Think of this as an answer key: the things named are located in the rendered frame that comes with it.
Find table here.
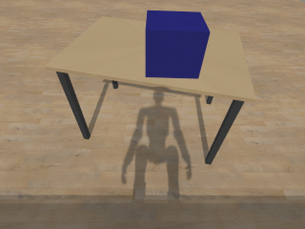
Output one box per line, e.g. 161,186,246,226
45,16,256,165

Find carton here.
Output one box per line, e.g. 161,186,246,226
145,10,211,79

